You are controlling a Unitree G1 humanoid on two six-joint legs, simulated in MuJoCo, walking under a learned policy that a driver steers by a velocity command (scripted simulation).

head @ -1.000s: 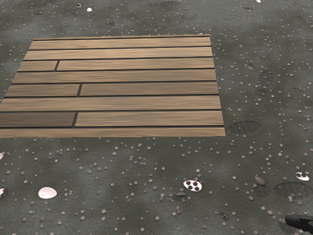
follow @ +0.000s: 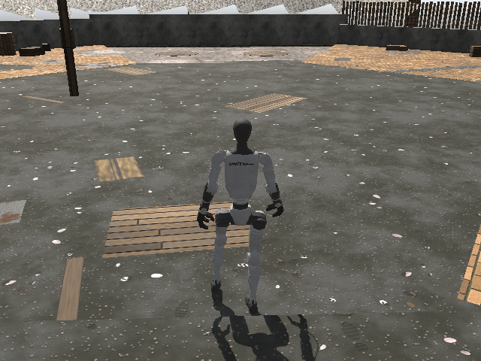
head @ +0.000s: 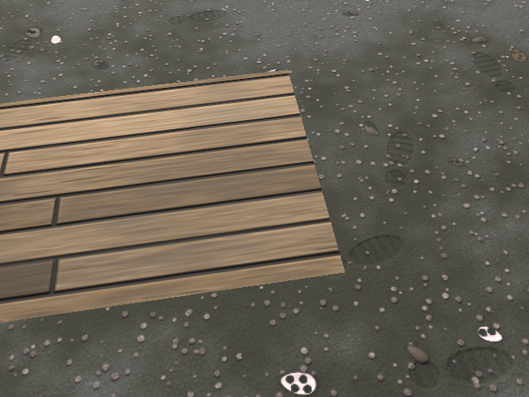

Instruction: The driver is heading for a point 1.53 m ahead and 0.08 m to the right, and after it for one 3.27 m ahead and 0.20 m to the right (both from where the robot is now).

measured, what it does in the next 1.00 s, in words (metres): walks ahead, turning right: left foot, then right foot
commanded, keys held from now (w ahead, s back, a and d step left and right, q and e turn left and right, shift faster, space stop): w+e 0.32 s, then w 0.54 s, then w+q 0.14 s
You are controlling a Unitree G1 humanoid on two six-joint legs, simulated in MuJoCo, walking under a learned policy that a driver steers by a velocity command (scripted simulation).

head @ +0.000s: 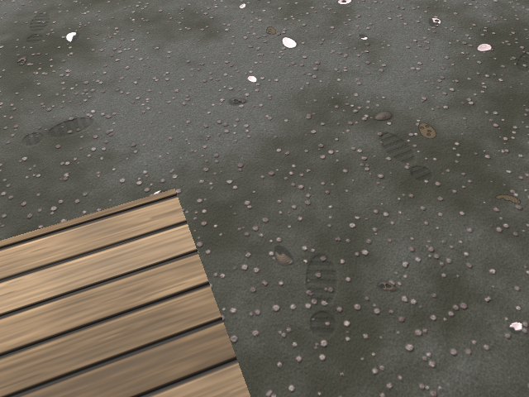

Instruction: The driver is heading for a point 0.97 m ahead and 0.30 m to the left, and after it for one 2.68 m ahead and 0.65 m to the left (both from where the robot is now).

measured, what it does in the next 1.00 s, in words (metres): walks ahead, turning left: left foot, then right foot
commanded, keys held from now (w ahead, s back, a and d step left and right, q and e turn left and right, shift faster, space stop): w+q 0.22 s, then q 0.50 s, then no key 0.02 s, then w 0.26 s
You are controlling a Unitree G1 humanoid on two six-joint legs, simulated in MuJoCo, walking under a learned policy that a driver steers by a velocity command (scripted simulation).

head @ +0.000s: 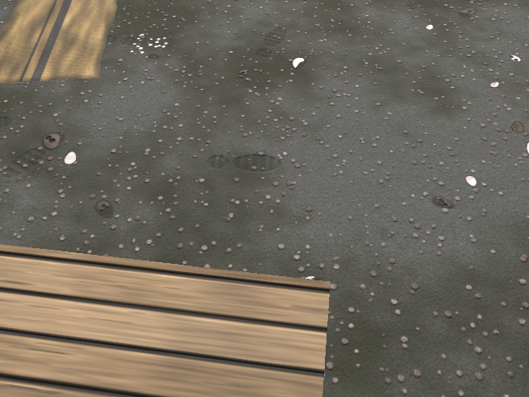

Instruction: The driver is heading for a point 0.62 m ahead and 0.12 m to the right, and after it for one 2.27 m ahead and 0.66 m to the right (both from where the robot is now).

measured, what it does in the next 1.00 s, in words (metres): walks ahead: left foot, then right foot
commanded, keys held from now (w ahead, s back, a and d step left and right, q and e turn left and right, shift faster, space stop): w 0.30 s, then no key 0.20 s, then e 0.14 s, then w+e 0.36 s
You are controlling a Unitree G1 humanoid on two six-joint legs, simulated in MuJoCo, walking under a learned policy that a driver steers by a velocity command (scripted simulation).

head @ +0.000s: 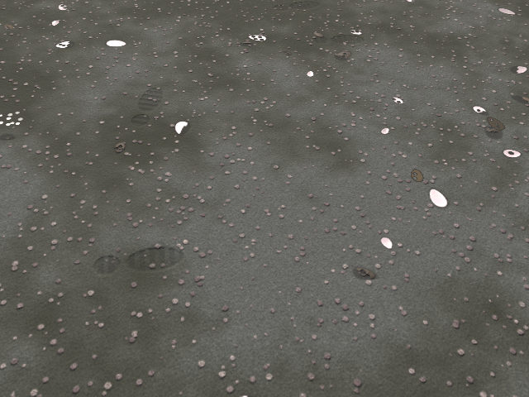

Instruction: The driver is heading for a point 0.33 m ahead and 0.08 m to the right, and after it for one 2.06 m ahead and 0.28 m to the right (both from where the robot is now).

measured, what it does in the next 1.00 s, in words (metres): walks ahead, turning right: right foot, then left foot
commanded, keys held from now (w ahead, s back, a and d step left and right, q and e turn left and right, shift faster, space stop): w+e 0.62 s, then w+q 0.38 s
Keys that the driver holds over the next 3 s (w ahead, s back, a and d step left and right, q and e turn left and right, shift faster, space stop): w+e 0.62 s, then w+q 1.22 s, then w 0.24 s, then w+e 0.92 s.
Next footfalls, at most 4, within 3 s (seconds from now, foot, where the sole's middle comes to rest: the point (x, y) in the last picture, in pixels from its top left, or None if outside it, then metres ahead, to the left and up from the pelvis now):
0.40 right None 0.27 -0.21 -0.77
0.92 left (314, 359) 0.65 -0.15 -0.77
1.40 right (399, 296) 0.84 -0.42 -0.77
1.92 left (299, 222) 1.12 -0.14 -0.77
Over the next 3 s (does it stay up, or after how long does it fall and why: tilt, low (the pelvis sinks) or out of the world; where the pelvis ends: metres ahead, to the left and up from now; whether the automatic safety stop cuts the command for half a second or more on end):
stays up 1.60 -0.19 -0.01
